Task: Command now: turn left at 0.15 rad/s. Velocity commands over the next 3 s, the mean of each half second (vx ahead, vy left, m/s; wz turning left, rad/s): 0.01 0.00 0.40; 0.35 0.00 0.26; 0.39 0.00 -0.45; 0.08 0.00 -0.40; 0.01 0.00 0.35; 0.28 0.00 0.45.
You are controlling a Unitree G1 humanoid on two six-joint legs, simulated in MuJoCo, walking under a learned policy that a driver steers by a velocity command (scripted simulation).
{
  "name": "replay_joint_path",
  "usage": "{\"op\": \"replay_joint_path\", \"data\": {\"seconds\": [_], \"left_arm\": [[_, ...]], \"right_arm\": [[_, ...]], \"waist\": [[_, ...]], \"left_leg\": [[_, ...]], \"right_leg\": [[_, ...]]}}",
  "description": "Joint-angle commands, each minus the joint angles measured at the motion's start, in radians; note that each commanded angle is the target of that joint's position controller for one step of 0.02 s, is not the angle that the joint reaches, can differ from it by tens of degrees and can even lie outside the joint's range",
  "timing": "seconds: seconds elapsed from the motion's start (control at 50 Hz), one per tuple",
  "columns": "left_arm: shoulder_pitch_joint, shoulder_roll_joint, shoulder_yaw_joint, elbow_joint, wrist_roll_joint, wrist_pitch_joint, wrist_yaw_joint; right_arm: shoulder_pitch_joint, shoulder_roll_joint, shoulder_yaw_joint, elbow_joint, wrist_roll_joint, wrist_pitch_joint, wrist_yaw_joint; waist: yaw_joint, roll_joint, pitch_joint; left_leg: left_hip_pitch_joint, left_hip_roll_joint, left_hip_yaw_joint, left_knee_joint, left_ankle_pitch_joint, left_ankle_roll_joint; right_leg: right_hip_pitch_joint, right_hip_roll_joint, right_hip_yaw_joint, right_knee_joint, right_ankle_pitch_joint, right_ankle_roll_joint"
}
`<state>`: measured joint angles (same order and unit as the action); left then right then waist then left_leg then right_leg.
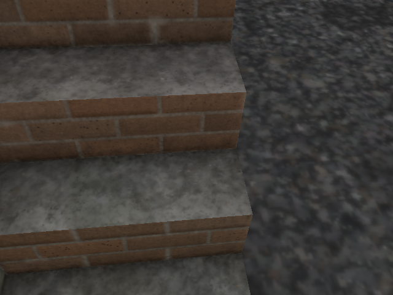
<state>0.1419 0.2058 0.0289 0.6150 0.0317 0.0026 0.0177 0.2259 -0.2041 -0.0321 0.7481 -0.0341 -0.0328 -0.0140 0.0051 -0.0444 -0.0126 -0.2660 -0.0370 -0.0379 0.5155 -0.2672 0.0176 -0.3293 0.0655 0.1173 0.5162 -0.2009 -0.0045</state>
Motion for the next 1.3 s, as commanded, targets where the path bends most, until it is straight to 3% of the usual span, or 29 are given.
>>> {"op": "replay_joint_path", "data": {"seconds": [0.02,0.22,0.26,0.3,0.32,0.36,0.44,0.46,0.5,0.52,0.54,0.56,0.58,0.6,0.62,0.66,0.72,0.78,0.9,0.96,1.0,1.04,1.06,1.08,1.1,1.14,1.24,1.28,1.3], "left_arm": [[-0.066,0.123,0.046,-0.088,-0.008,-0.025,0.01],[-0.02,0.099,0.065,-0.112,-0.017,-0.043,0.01],[0.019,0.125,0.076,-0.106,-0.011,-0.048,0.007],[0.065,0.183,0.088,-0.094,0.003,-0.043,0.012],[0.058,0.164,0.082,-0.106,0.0,-0.046,0.025],[-0.036,0.164,0.076,-0.119,-0.016,-0.038,0.044],[-0.092,0.218,0.084,-0.109,-0.014,-0.018,0.049],[-0.012,0.162,0.058,-0.087,0.041,-0.015,0.025],[-0.008,0.21,0.079,-0.071,0.042,-0.012,-0.005],[-0.012,0.216,0.08,-0.07,0.035,-0.006,-0.01],[-0.083,0.253,0.092,-0.085,-0.044,-0.011,0.011],[-0.061,0.217,0.081,-0.075,-0.051,-0.011,0.027],[-0.053,0.142,0.06,-0.071,-0.028,-0.018,0.026],[-0.142,0.086,0.04,-0.169,-0.003,-0.037,0.027],[-0.19,0.165,0.066,-0.173,-0.029,-0.063,0.023],[-0.17,0.212,0.082,-0.145,-0.048,-0.08,0.008],[-0.149,0.144,0.06,-0.094,0.008,-0.082,0.003],[-0.046,0.05,0.023,0.003,-0.009,-0.072,-0.013],[-0.212,0.087,0.015,-0.075,-0.04,-0.069,-0.019],[-0.136,0.11,0.026,-0.071,-0.037,-0.057,-0.027],[-0.011,0.109,0.038,-0.04,-0.029,-0.056,-0.038],[0.298,0.108,0.045,0.067,-0.018,-0.054,-0.041],[0.271,0.223,0.054,0.081,-0.016,-0.044,-0.031],[0.257,0.253,0.069,0.072,0.001,-0.04,-0.014],[0.207,0.22,0.066,0.059,-0.012,-0.03,-0.001],[0.161,0.153,0.036,0.058,-0.029,-0.024,-0.001],[0.151,0.152,0.019,0.079,-0.039,-0.033,0.018],[0.257,0.182,0.026,0.107,-0.038,-0.025,0.03],[0.263,0.243,0.047,0.124,0.003,-0.055,0.013]], "right_arm": [[-0.114,-0.161,-0.036,-0.108,0.014,-0.033,0.005],[-0.088,-0.171,-0.06,-0.203,0.042,-0.008,-0.01],[-0.123,-0.168,-0.062,-0.233,0.047,0.003,-0.019],[-0.126,-0.159,-0.06,-0.253,0.048,0.004,-0.016],[-0.107,-0.216,-0.085,-0.246,0.051,0.01,-0.015],[-0.029,-0.198,-0.088,-0.212,0.071,0.039,-0.012],[-0.113,-0.117,-0.049,-0.24,0.05,0.05,-0.006],[-0.077,-0.109,-0.042,-0.224,0.005,0.082,0.015],[-0.073,-0.127,-0.046,-0.234,0.015,0.098,0.04],[-0.059,-0.141,-0.051,-0.225,0.013,0.097,0.046],[-0.062,-0.161,-0.053,-0.218,0.05,0.068,0.023],[-0.013,-0.167,-0.056,-0.198,0.044,0.055,0.009],[0.076,-0.197,-0.065,-0.183,0.035,0.043,-0.002],[0.155,-0.37,-0.106,-0.186,0.018,0.028,-0.014],[0.164,-0.332,-0.1,-0.195,-0.01,-0.007,0.0],[0.052,-0.254,-0.074,-0.193,0.007,-0.019,-0.01],[-0.003,-0.198,-0.047,-0.189,0.003,-0.016,-0.044],[0.077,-0.15,-0.023,-0.124,0.001,-0.017,-0.036],[0.108,-0.176,-0.023,-0.096,0.0,-0.024,-0.029],[0.057,-0.177,-0.013,-0.112,-0.005,-0.022,-0.041],[0.001,-0.209,-0.019,-0.122,0.018,-0.005,-0.055],[-0.104,-0.161,0.0,-0.162,0.029,-0.025,-0.053],[-0.036,-0.024,0.04,-0.186,-0.02,-0.054,-0.034],[0.115,-0.089,0.026,-0.13,-0.008,-0.074,-0.01],[0.101,-0.144,0.009,-0.124,0.005,-0.076,0.002],[0.011,-0.1,0.022,-0.148,-0.008,-0.064,0.012],[-0.069,-0.025,0.056,-0.222,-0.018,-0.049,0.007],[-0.056,0.003,0.063,-0.227,0.003,-0.041,-0.011],[-0.2,0.001,0.052,-0.295,-0.048,0.024,-0.03]], "waist": [[0.03,0.191,0.026],[0.001,0.12,-0.058],[0.019,0.009,-0.07],[0.023,-0.261,-0.082],[0.023,-0.202,-0.095],[-0.038,-0.017,-0.078],[-0.009,-0.043,-0.09],[0.01,-0.014,-0.09],[0.016,-0.136,-0.124],[0.013,-0.151,-0.121],[-0.013,-0.109,-0.092],[-0.027,-0.067,-0.092],[-0.051,0.091,-0.079],[-0.067,0.386,-0.052],[-0.113,0.244,-0.049],[-0.042,0.188,0.065],[-0.006,0.119,-0.001],[-0.025,0.169,-0.104],[-0.082,0.184,0.027],[-0.02,0.21,-0.056],[0.062,0.173,-0.157],[0.184,0.068,-0.162],[0.045,-0.23,-0.094],[0.024,-0.085,-0.169],[0.012,-0.022,-0.086],[-0.001,0.069,0.039],[-0.041,0.002,0.05],[0.005,-0.062,-0.013],[0.01,-0.045,0.024]], "left_leg": [[-0.152,0.163,-0.243,-0.248,-0.18,0.072],[-0.055,0.138,-0.358,-0.064,0.199,0.137],[-0.181,0.073,-0.292,0.048,0.134,0.081],[-0.383,-0.045,-0.079,0.412,-0.246,-0.037],[-0.423,0.002,-0.05,0.717,-0.414,-0.089],[-0.38,0.065,-0.064,0.839,-0.316,-0.12],[-0.253,0.092,0.055,0.58,-0.205,-0.123],[-0.147,0.055,0.081,0.439,-0.249,-0.092],[-0.075,0.032,0.111,0.248,-0.24,-0.053],[-0.02,0.01,0.144,0.151,-0.178,-0.035],[0.006,0.029,0.141,0.086,-0.022,-0.016],[0.091,0.003,0.132,0.001,-0.053,0.011],[0.236,0.099,-0.048,-0.093,-0.006,0.059],[0.294,0.373,-0.616,-0.211,-0.097,0.275],[0.234,0.412,-0.703,-0.314,-0.238,0.36],[0.172,0.332,-0.519,-0.321,-0.271,0.266],[0.119,0.239,-0.297,-0.276,0.131,0.191],[0.102,0.18,-0.104,-0.227,0.317,0.16],[0.184,0.279,-0.179,-0.244,0.347,0.198],[0.215,0.272,-0.128,-0.095,0.931,0.2],[0.276,0.228,-0.05,0.118,1.269,0.171],[-0.106,0.117,0.007,0.558,0.829,0.079],[-0.514,-0.019,0.08,0.922,-0.196,-0.007],[-0.556,0.005,-0.051,1.127,-0.213,-0.052],[-0.652,0.033,-0.062,1.248,-0.172,-0.072],[-0.801,0.057,-0.023,1.346,-0.09,-0.085],[-0.723,0.072,0.07,1.272,0.122,-0.102],[-0.859,0.055,0.08,1.561,0.001,-0.133],[-0.922,0.051,0.11,1.534,-0.079,-0.072]], "right_leg": [[0.133,-0.059,0.019,-0.012,-0.031,-0.006],[0.084,-0.052,-0.053,0.054,0.032,-0.023],[0.205,-0.115,0.007,-0.008,0.12,-0.071],[0.323,-0.408,0.294,-0.171,0.395,-0.27],[0.302,-0.51,0.334,-0.165,0.568,-0.352],[0.196,-0.429,0.151,-0.139,0.502,-0.271],[0.149,-0.315,-0.074,-0.147,0.435,-0.211],[0.133,-0.305,-0.123,-0.129,0.434,-0.19],[0.174,-0.308,-0.129,-0.118,0.222,-0.157],[0.156,-0.31,-0.128,-0.107,0.11,-0.142],[0.088,-0.325,-0.107,-0.117,-0.023,-0.161],[0.028,-0.307,-0.13,-0.053,-0.132,-0.125],[-0.143,-0.242,-0.224,0.181,-0.244,-0.042],[-0.512,-0.045,-0.236,0.541,-0.519,0.049],[-0.544,-0.068,-0.033,0.695,-0.48,0.042],[-0.562,-0.114,-0.023,0.645,-0.251,0.015],[-0.411,-0.098,-0.076,0.551,0.021,0.038],[-0.197,-0.051,-0.191,0.493,0.071,0.057],[-0.255,-0.073,-0.171,0.28,-0.092,-0.004],[-0.095,-0.02,-0.205,0.211,-0.171,-0.05],[0.039,0.019,-0.245,-0.002,-0.006,-0.094],[0.435,-0.059,-0.086,-0.22,0.32,-0.167],[0.567,-0.329,0.269,-0.12,0.951,-0.267],[0.485,-0.462,0.442,-0.181,0.639,-0.457],[0.408,-0.432,0.418,-0.227,0.285,-0.456],[0.263,-0.323,0.335,-0.262,-0.117,-0.358],[-0.029,-0.17,0.167,-0.197,0.186,-0.281],[0.126,-0.224,0.266,-0.181,0.254,-0.32],[0.141,-0.216,0.242,-0.158,0.335,-0.307]]}}
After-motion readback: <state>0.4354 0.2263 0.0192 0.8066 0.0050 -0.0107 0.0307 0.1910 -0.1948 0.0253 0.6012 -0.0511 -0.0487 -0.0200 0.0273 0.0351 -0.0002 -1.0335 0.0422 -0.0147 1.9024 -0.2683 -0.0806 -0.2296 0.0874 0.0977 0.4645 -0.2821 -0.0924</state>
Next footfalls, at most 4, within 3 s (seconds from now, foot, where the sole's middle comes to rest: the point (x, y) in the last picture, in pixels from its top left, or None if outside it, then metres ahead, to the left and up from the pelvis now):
0.58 left None -0.02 0.12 -0.77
1.04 right None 0.14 0.01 -0.77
1.56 left None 0.33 0.30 -0.56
2.18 right None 0.20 0.00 -0.77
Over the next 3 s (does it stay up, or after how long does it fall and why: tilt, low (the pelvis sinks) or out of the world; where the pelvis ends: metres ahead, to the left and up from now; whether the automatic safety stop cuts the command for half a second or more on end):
stays up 0.16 0.11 0.01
